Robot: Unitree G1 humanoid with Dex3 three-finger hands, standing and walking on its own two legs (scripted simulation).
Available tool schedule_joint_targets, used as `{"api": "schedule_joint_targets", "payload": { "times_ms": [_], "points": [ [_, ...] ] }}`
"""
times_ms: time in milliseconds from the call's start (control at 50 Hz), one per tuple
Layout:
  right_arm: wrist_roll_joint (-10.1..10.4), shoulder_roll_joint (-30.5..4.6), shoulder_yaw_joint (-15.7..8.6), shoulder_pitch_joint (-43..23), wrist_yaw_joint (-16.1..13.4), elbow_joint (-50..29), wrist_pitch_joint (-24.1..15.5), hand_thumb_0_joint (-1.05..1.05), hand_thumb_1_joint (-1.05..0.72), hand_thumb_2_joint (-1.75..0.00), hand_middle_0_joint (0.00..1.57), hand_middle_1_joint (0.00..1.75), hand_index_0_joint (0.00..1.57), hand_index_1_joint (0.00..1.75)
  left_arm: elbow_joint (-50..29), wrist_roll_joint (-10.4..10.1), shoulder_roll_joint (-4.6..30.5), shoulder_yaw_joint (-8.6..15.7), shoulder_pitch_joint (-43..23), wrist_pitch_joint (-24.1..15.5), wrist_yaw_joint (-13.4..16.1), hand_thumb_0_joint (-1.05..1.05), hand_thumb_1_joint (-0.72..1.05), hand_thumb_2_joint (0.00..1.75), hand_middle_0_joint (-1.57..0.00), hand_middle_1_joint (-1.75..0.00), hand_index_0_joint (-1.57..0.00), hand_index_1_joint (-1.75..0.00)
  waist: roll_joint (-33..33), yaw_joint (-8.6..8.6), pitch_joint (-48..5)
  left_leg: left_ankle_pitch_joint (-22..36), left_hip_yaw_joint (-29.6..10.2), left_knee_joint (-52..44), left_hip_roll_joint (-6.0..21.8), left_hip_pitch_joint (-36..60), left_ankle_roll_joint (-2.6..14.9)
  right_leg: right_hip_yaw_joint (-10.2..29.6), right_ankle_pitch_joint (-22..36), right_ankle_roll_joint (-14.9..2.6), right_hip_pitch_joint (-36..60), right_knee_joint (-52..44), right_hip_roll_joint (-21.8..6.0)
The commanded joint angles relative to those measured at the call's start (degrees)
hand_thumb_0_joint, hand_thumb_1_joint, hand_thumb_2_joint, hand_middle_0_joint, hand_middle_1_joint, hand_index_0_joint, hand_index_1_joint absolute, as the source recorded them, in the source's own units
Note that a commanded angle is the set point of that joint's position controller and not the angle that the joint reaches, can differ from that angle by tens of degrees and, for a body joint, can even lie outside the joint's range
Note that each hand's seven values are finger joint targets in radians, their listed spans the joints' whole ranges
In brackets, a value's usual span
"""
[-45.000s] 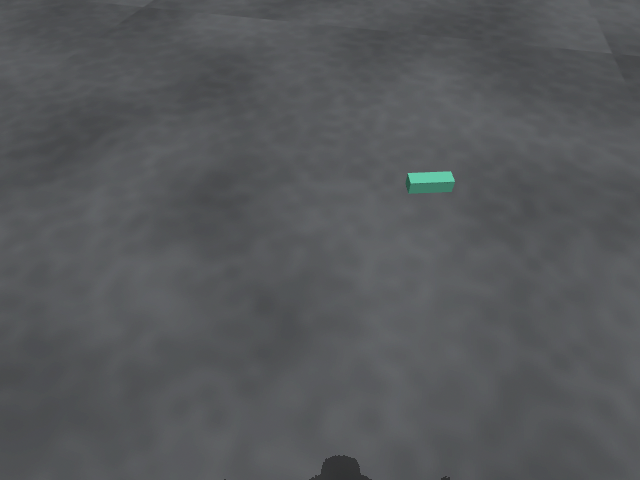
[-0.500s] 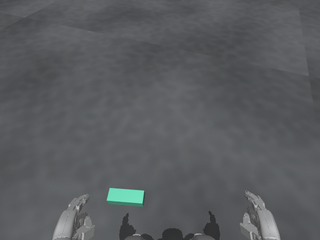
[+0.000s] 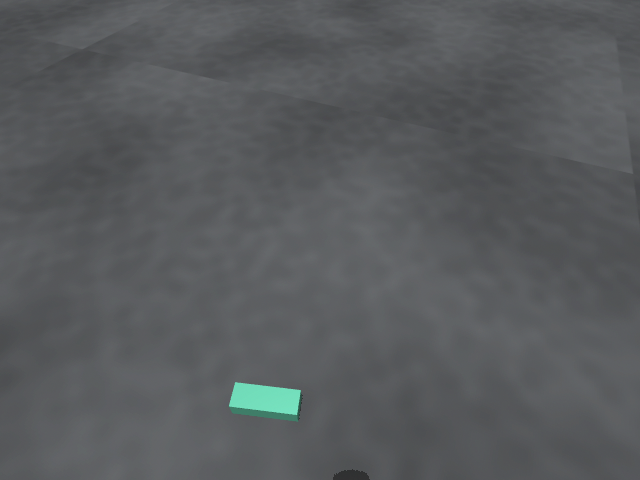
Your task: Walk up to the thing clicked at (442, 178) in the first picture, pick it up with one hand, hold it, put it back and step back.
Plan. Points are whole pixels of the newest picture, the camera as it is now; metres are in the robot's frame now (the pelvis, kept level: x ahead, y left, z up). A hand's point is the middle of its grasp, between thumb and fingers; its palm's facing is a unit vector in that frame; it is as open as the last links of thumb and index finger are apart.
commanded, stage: stand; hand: left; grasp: from above
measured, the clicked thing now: (266, 401) +0.45 +0.20 -0.74
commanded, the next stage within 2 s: step back in 1.98 s
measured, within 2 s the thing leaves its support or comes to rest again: neither
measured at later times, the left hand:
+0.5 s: hand out of the picture +0.05 +0.23 -0.15, palm faces +0.03 -0.94 -0.34, open 7.4 cm
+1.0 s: hand out of the picture +0.07 +0.23 -0.15, palm faces +0.01 -0.94 -0.33, open 7.4 cm
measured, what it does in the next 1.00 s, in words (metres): stands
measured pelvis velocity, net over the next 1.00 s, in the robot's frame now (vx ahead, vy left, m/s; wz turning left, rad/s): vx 0.01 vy -0.02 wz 0.00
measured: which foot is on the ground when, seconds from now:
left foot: down 0.00-1.00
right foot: down 0.00-1.00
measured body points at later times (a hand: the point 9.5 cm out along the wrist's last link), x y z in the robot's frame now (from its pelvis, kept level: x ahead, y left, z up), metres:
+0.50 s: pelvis +0.00 -0.01 +0.01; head +0.00 -0.01 +0.46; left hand +0.05 +0.28 -0.13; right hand +0.07 -0.30 -0.13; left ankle +0.01 +0.11 -0.73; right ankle +0.01 -0.14 -0.73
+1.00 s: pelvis +0.01 -0.02 +0.01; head +0.02 -0.02 +0.46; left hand +0.07 +0.28 -0.12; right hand +0.07 -0.30 -0.13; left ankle +0.01 +0.11 -0.73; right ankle +0.01 -0.14 -0.73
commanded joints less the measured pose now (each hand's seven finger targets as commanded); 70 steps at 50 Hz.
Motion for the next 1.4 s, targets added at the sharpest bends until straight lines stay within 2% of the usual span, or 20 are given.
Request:
{"api": "schedule_joint_targets", "payload": {
  "times_ms": [0, 20, 100, 240, 300, 380, 420, 460, 500, 540, 580, 640, 820, 900, 960, 1080, 1280, 1380],
  "points": [
    [0.3, -11.2, -2.2, -2.5, -1.1, -2.0, -1.4, 0.0, -0.9, -0.9, 0.2, 0.3, 0.2, 0.3, -1.4, -0.3, 10.2, 2.1, -3.1, -1.8, 1.0, 0.0, 0.9, 0.9, -0.2, -0.3, -0.2, -0.3, 1.1, -0.64, -2.2, 5.4, -6.4, -11.1, 5.4, 0.1, 1.36, 3.8, 5.8, -2.81, 3.4, -7.9, -3.1],
    [0.4, -11.4, -2.1, -2.6, -1.0, -1.5, -1.3, 0.0, -0.9, -0.9, 0.2, 0.3, 0.2, 0.3, -0.7, -0.2, 10.1, 1.9, -3.1, -1.8, 0.9, 0.0, 0.9, 0.9, -0.2, -0.3, -0.2, -0.3, 1.1, -0.72, -1.6, 4.3, -6.3, -11.6, 5.2, 0.0, 1.3, 3.6, 5.2, -2.57, 3.4, -8.7, -3.1],
    [0.5, -11.3, -1.9, -3.1, -1.1, -0.1, -1.2, 0.0, -0.9, -0.9, 0.2, 0.3, 0.2, 0.3, 1.9, -0.2, 10.6, 1.8, -3.6, -1.9, 1.0, 0.0, 0.9, 0.9, -0.2, -0.3, -0.2, -0.3, -0.5, -0.77, -1.6, 6.3, -5.9, -12.5, 5.5, 2.4, 1.0, 4.0, 5.7, -2.49, 3.8, -10.7, -3.6],
    [0.7, -11.6, -1.5, -3.9, -0.8, 1.9, -1.1, 0.0, -0.9, -0.9, 0.2, 0.3, 0.2, 0.3, 4.3, -0.3, 11.2, 1.5, -4.5, -2.0, 0.7, 0.0, 0.9, 0.9, -0.2, -0.3, -0.2, -0.3, 0.7, -0.66, -0.6, 6.0, -5.8, -14.7, 5.5, 2.2, 0.66, 3.9, 6.3, -2.2, 5.4, -12.7, -3.7],
    [0.7, -11.7, -1.5, -4.4, -0.8, 2.3, -1.1, 0.0, -0.9, -0.9, 0.2, 0.3, 0.2, 0.3, 5.0, -0.4, 11.4, 1.5, -5.0, -2.0, 0.7, 0.0, 0.9, 0.9, -0.2, -0.3, -0.2, -0.3, -0.4, -0.65, -1.4, 7.9, -5.7, -14.6, 6.1, 3.7, 0.86, 4.1, 6.9, -2.47, 5.5, -13.2, -4.2],
    [0.7, -12.0, -1.2, -4.3, -0.7, 3.1, -1.0, 0.0, -0.9, -0.9, 0.2, 0.3, 0.2, 0.3, 5.7, -0.6, 12.0, 1.5, -5.8, -2.0, 0.6, 0.0, 0.9, 0.9, -0.2, -0.3, -0.2, -0.3, 0.5, -0.72, -0.8, 6.3, -5.4, -15.8, 5.9, 2.6, 0.54, 4.2, 6.7, -2.31, 6.2, -13.6, -4.1],
    [0.8, -12.2, -1.2, -5.0, -0.6, 3.2, -1.0, 0.0, -0.9, -0.9, 0.2, 0.3, 0.2, 0.3, 6.2, -0.6, 12.2, 1.5, -5.6, -1.9, 0.5, 0.0, 0.9, 0.9, -0.2, -0.3, -0.2, -0.3, 0.4, -0.46, -0.4, 4.7, -5.7, -16.1, 5.9, 2.5, 0.52, 4.0, 4.6, -2.21, 6.2, -13.8, -3.9],
    [0.8, -12.2, -1.0, -4.5, -0.6, 3.5, -0.9, 0.0, -0.9, -0.9, 0.2, 0.3, 0.2, 0.3, 6.2, -0.6, 12.7, 1.7, -6.6, -1.9, 0.4, 0.0, 0.9, 0.9, -0.2, -0.3, -0.2, -0.3, -0.3, -0.76, -0.8, 5.4, -5.5, -16.0, 6.1, 2.5, 0.61, 4.3, 4.7, -2.37, 6.3, -14.1, -4.1],
    [0.9, -12.5, -1.1, -5.1, -0.6, 3.4, -1.0, 0.0, -0.9, -0.9, 0.2, 0.3, 0.2, 0.3, 6.1, -0.5, 12.5, 1.5, -6.8, -2.1, 0.4, 0.0, 0.9, 0.9, -0.2, -0.3, -0.2, -0.3, -0.5, -0.65, -2.0, 8.6, -5.4, -15.4, 6.4, 3.9, 0.69, 4.4, 6.3, -2.48, 6.4, -14.4, -4.5],
    [0.8, -12.9, -0.9, -5.1, -0.7, 3.7, -1.1, 0.0, -0.9, -0.9, 0.2, 0.3, 0.2, 0.3, 6.3, -0.7, 12.5, 1.5, -6.9, -2.2, 0.3, 0.0, 0.9, 0.9, -0.2, -0.3, -0.2, -0.3, 0.2, -0.72, -2.3, 9.1, -5.2, -15.2, 6.4, 4.2, 0.72, 4.5, 8.2, -2.46, 6.8, -14.6, -4.5],
    [0.8, -13.0, -0.8, -4.9, -0.7, 3.9, -1.1, 0.0, -0.9, -0.9, 0.2, 0.3, 0.2, 0.3, 6.6, -0.7, 12.7, 1.6, -7.2, -2.1, 0.3, 0.0, 0.9, 0.9, -0.2, -0.3, -0.2, -0.3, 0.9, -0.87, -1.6, 7.9, -5.0, -15.6, 6.2, 3.4, 0.53, 4.5, 7.8, -2.48, 6.8, -14.5, -4.4],
    [0.9, -13.0, -0.6, -5.1, -0.7, 4.2, -1.2, 0.0, -0.9, -0.9, 0.2, 0.3, 0.2, 0.3, 6.8, -1.0, 12.6, 1.5, -7.2, -2.2, 0.2, 0.0, 0.9, 0.9, -0.2, -0.3, -0.2, -0.3, 0.3, -0.62, -2.5, 10.3, -5.1, -15.5, 6.8, 4.5, 0.71, 4.5, 9.4, -2.62, 7.4, -14.3, -4.6],
    [0.9, -13.7, -0.4, -5.2, -0.6, 4.5, -1.1, 0.0, -0.9, -0.9, 0.2, 0.3, 0.2, 0.3, 7.0, -0.9, 13.5, 1.6, -8.3, -2.0, -0.1, 0.0, 0.9, 0.9, -0.2, -0.3, -0.2, -0.3, 0.4, -1.0, -1.5, 6.7, -5.0, -16.6, 6.7, 3.2, 0.42, 4.6, 6.7, -2.63, 6.5, -14.9, -4.3],
    [1.0, -13.9, -0.3, -5.5, -0.5, 4.4, -1.3, 0.0, -0.9, -0.9, 0.2, 0.3, 0.2, 0.3, 7.0, -1.0, 13.3, 1.4, -8.3, -2.0, -0.3, 0.0, 0.9, 0.9, -0.2, -0.3, -0.2, -0.3, 0.1, -0.74, -2.3, 8.3, -5.1, -16.4, 7.1, 4.1, 0.43, 4.6, 6.9, -2.76, 6.9, -14.4, -4.4],
    [1.0, -13.7, -0.2, -5.3, -0.6, 4.6, -1.3, 0.0, -0.9, -0.9, 0.2, 0.3, 0.2, 0.3, 6.9, -1.1, 13.5, 1.5, -9.0, -2.1, -0.3, 0.0, 0.9, 0.9, -0.2, -0.3, -0.2, -0.3, 0.1, -1.22, -3.5, 11.3, -4.5, -15.6, 7.1, 4.7, 0.48, 4.8, 10.7, -2.84, 7.5, -14.6, -4.7],
    [1.1, -13.9, -0.1, -5.8, -0.4, 4.8, -1.4, 0.0, -0.9, -0.9, 0.2, 0.3, 0.2, 0.3, 7.1, -1.3, 13.4, 1.3, -8.9, -2.2, -0.4, 0.0, 0.9, 0.9, -0.2, -0.3, -0.2, -0.3, 0.0, -1.0, -4.0, 13.6, -4.5, -15.5, 7.4, 5.9, 0.4, 4.4, 11.7, -2.84, 7.9, -14.1, -4.7],
    [1.2, -14.7, -0.1, -6.0, -0.6, 4.7, -1.6, 0.0, -0.9, -0.9, 0.2, 0.3, 0.2, 0.3, 6.8, -1.4, 13.7, 1.4, -9.4, -2.3, -0.4, 0.0, 0.9, 0.9, -0.2, -0.3, -0.2, -0.3, -0.4, -1.21, -5.3, 19.8, -4.0, -14.8, 7.8, 7.9, 0.34, 4.1, 17.6, -2.75, 8.7, -13.6, -4.9],
    [1.1, -14.7, -0.1, -6.3, -0.5, 4.7, -1.4, 0.0, -0.9, -0.9, 0.2, 0.3, 0.2, 0.3, 6.6, -1.3, 14.0, 1.4, -10.0, -2.3, -0.4, 0.0, 0.9, 0.9, -0.2, -0.3, -0.2, -0.3, -0.2, -1.19, -3.8, 15.0, -4.0, -15.8, 7.6, 5.9, 0.21, 4.4, 13.8, -2.66, 8.3, -14.4, -4.8]
  ]
}}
